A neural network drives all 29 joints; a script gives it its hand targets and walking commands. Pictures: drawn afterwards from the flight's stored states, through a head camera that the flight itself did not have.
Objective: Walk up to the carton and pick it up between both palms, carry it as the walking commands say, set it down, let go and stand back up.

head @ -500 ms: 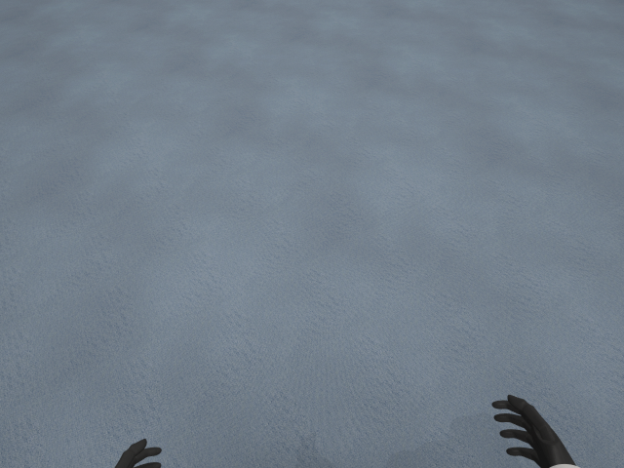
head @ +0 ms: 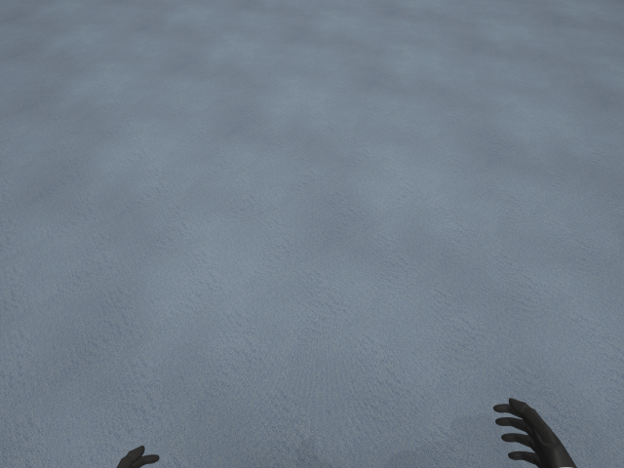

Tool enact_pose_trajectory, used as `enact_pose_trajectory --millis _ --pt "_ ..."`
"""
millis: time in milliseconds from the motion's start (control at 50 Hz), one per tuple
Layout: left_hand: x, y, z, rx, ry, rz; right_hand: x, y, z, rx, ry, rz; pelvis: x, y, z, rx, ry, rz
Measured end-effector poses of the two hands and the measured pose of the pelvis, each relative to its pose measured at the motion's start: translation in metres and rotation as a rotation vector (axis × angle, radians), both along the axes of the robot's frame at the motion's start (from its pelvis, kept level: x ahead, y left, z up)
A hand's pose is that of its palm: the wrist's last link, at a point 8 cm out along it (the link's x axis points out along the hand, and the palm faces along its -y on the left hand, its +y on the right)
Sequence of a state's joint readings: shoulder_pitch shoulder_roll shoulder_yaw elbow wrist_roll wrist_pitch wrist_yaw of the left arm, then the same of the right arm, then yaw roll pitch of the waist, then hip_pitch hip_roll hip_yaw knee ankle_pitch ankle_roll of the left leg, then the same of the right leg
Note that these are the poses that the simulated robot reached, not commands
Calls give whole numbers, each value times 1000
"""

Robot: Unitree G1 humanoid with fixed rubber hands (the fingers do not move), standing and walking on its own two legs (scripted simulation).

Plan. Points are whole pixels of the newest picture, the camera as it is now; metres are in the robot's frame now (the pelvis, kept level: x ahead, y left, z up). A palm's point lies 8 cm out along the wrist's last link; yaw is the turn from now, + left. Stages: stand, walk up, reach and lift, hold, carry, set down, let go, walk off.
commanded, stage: stand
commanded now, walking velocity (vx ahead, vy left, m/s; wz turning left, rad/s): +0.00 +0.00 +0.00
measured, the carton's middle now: out of the picture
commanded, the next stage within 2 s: walk up in 0.46 s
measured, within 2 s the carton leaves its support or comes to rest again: neither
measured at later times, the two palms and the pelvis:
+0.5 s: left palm out of the picture +0.11 +0.27 -0.09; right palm out of the picture +0.14 -0.28 -0.07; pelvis -0.01 +0.00 +0.00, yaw +0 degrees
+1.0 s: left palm out of the picture +0.07 +0.28 -0.09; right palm out of the picture +0.09 -0.28 -0.08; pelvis -0.04 -0.01 +0.01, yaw +8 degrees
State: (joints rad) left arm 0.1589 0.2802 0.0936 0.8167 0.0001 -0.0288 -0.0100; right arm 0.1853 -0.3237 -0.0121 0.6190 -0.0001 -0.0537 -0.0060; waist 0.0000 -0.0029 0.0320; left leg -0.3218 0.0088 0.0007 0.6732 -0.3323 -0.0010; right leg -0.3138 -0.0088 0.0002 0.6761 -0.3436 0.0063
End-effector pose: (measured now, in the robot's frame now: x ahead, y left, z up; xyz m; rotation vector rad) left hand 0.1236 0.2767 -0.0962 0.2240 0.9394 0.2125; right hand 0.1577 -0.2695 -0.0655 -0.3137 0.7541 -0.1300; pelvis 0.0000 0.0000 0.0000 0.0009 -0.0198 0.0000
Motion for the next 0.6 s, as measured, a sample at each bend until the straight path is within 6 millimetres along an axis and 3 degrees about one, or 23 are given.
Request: enact_pose_trajectory --millis 600 --pt "-12 -2 3 5 33 0 -18 -8 -6 3 55 -16 -8 -5 5 3 9 -2"
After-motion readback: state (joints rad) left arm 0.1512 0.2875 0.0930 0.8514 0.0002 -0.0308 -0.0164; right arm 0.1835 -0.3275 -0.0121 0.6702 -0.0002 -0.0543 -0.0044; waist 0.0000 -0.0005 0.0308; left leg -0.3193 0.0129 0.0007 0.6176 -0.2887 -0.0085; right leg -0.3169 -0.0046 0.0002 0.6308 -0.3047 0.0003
